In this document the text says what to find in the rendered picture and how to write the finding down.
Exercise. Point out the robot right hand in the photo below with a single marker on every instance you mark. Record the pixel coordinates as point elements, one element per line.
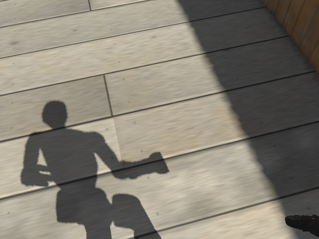
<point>304,222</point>

